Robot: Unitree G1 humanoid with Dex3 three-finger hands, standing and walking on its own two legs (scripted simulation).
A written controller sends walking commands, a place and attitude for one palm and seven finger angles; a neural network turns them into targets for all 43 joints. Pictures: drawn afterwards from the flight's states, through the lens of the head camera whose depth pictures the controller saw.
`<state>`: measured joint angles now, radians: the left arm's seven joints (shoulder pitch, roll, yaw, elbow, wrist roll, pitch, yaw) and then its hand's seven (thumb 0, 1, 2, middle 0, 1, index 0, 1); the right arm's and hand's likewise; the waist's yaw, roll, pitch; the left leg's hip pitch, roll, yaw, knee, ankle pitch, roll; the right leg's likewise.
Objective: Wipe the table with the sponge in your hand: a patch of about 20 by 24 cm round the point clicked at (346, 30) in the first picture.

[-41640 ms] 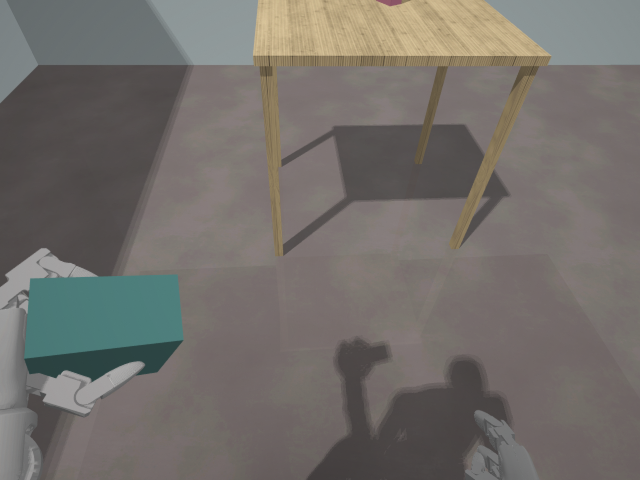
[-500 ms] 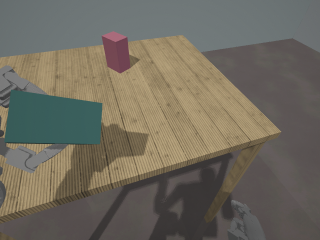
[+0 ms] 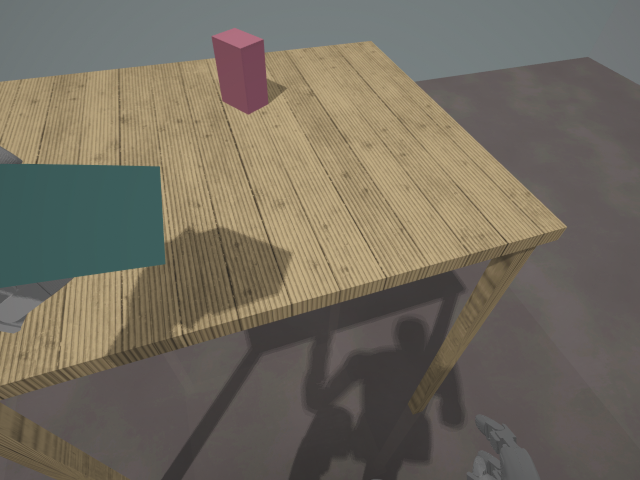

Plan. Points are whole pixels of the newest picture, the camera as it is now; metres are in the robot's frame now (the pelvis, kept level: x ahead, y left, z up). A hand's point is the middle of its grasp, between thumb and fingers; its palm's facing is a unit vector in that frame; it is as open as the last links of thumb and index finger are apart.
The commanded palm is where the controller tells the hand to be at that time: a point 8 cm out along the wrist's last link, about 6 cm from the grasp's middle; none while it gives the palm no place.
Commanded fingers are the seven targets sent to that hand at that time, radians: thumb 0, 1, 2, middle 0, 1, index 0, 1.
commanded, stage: step back with the hand held close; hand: left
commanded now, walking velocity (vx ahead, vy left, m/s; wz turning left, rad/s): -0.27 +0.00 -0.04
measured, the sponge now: (74, 210) +0.24 +0.20 +0.29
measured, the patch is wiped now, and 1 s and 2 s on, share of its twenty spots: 1.00 1.00 1.00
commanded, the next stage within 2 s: stop stepping back and stand still in 0.78 s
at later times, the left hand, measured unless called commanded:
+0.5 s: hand (67, 244) +0.19 +0.17 +0.30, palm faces +0.44 -0.84 -0.32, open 10.0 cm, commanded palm +0.12 +0.24 +0.30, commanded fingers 0.00 0.10 1.30 -1.20 -1.60 -1.20 -1.60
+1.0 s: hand out of the picture +0.05 +0.13 +0.29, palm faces +0.41 -0.79 -0.45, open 10.0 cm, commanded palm -0.01 +0.21 +0.30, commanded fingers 0.00 0.10 1.30 -1.20 -1.60 -1.20 -1.60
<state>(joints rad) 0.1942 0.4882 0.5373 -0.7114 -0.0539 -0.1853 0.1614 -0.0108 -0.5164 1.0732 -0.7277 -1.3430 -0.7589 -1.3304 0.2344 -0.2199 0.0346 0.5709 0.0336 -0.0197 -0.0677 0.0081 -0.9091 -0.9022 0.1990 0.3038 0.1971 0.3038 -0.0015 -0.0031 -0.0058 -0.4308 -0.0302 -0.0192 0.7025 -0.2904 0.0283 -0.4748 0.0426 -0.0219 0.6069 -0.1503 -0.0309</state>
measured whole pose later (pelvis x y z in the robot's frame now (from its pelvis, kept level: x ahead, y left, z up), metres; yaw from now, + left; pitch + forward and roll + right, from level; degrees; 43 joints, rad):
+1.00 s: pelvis -0.18 -0.07 +0.01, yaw -1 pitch +0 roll +1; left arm 0.31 0.47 0.53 -0.77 -0.07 -0.16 0.11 -0.01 -0.52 1.07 -0.73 -1.35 -0.76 -1.34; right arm 0.17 -0.18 0.01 0.60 0.04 -0.04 -0.02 0.01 -0.91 -0.90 0.20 0.30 0.20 0.30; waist -0.04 -0.01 0.06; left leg -0.45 0.06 0.00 0.97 -0.41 -0.02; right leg -0.44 0.05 -0.06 0.55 -0.13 -0.10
